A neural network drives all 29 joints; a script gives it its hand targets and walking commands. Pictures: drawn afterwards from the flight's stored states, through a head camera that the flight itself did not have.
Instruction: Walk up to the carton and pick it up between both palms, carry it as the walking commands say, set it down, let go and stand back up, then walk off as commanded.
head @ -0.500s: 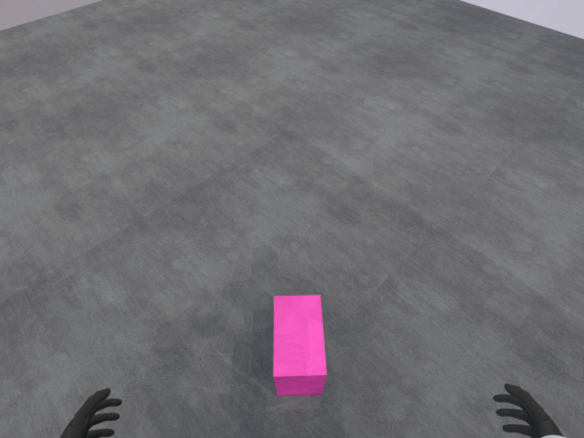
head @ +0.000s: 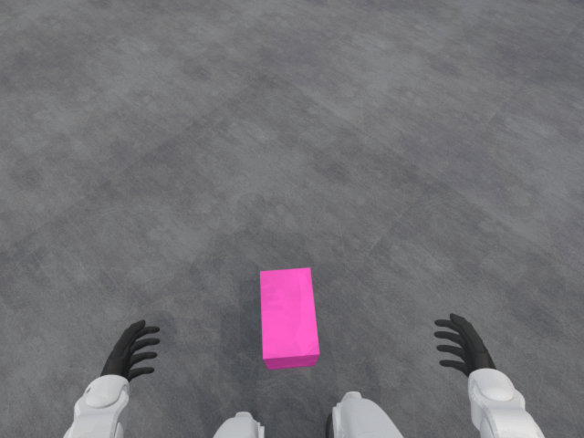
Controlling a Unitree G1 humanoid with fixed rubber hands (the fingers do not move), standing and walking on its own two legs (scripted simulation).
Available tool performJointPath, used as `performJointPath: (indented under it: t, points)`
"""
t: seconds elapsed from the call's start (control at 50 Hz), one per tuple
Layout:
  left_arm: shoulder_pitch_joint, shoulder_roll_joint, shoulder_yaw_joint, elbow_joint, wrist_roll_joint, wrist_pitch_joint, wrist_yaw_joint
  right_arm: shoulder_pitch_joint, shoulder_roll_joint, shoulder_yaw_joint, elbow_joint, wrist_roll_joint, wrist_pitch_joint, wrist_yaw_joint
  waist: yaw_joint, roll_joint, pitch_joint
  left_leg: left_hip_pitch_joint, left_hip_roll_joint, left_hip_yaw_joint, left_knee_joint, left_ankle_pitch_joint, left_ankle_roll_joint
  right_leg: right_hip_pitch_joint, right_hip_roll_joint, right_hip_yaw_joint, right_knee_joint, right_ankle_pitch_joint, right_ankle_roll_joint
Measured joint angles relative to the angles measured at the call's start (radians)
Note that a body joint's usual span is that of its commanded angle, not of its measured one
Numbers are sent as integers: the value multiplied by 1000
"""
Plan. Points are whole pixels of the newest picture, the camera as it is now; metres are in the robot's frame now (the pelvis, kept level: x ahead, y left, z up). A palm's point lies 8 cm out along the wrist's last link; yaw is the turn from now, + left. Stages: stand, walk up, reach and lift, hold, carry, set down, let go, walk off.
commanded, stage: reach and lift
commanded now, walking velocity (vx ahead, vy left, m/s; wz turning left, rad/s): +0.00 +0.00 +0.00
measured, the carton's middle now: (288, 320) +0.40 +0.02 -0.61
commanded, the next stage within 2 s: none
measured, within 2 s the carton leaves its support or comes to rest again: neither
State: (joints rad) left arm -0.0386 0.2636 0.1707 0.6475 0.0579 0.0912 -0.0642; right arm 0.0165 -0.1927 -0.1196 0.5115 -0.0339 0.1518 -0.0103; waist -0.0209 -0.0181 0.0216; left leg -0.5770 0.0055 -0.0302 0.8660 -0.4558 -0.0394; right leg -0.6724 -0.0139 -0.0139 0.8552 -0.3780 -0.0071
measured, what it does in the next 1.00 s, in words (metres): lowers itself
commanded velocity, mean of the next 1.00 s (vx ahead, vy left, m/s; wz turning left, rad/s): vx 0.00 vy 0.00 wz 0.00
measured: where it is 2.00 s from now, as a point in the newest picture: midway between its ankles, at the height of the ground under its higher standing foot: outside the picture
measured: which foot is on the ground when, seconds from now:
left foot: down 0.00-1.00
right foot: down 0.00-1.00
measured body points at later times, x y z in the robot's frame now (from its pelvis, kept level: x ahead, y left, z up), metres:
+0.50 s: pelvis -0.12 +0.02 -0.05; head +0.09 +0.01 +0.35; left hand +0.31 +0.22 -0.12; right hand +0.32 -0.19 -0.13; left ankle -0.04 +0.14 -0.70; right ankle +0.01 -0.11 -0.69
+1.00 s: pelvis -0.06 -0.01 -0.08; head +0.24 -0.01 +0.26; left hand +0.41 +0.18 -0.21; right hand +0.43 -0.14 -0.21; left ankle -0.04 +0.14 -0.69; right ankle +0.02 -0.11 -0.70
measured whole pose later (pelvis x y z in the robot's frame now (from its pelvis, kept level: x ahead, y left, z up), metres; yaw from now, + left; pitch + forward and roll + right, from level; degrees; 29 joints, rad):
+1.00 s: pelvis -0.06 -0.01 -0.08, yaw +3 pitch +45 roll +4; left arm -0.97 0.06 0.44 0.90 0.15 0.01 0.05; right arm -0.96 -0.02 -0.34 0.78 -0.18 0.08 -0.13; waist 0.02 -0.03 -0.11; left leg -1.49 -0.03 -0.04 1.14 -0.41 -0.05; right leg -1.59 0.01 0.05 1.11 -0.31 -0.01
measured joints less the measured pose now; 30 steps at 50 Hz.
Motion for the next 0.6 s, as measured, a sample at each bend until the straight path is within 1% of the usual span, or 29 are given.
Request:
performJointPath:
  t: [0.04,0.08,0.12,0.16,0.24,0.32,0.4,0.48,0.54,0.6]
  points:
    - [-1,-26,-8,1,-5,4,10,-25,-1,-9,5,-6,1,-2,-1,7,-34,-33,-3,2,8,-19,4,-38,-3,4,13,-4,7]
    - [-11,-48,-9,-8,-8,7,23,-54,-5,-15,20,-4,0,3,5,8,-52,-72,-7,8,16,-33,17,-82,-5,11,26,-1,14]
    - [-32,-62,-4,-28,-15,12,39,-87,-5,-17,45,1,0,11,13,1,-52,-119,-14,16,30,-20,27,-128,-10,20,35,14,20]
    - [-66,-71,3,-44,-24,16,56,-128,-4,-18,76,7,0,19,19,-3,-51,-178,-20,19,44,-3,28,-182,-16,25,40,35,26]
    - [-173,-86,5,-54,-49,37,88,-251,-15,-34,120,5,-1,30,24,4,-36,-299,-30,20,86,30,35,-289,-24,29,55,78,34]
    - [-313,-109,2,-33,-74,87,124,-424,-55,-59,148,-10,20,39,26,22,-14,-394,-38,30,129,57,41,-377,-29,40,80,117,38]
    - [-491,-118,22,15,-85,145,150,-617,-95,-57,217,-6,74,46,29,29,15,-459,-39,40,170,74,39,-444,-26,53,121,120,33]
    - [-687,-104,69,98,-58,182,158,-790,-82,-50,316,8,131,45,41,20,46,-511,-24,46,196,85,31,-504,-8,60,159,74,28]
    - [-809,-99,122,168,-24,180,152,-881,-48,-75,366,-12,142,30,49,7,54,-566,-20,46,207,98,23,-563,0,64,178,69,21]
    - [-887,-106,172,226,-6,148,143,-949,-14,-103,381,-39,124,-2,52,-6,58,-626,-26,46,222,107,18,-625,4,75,187,144,26]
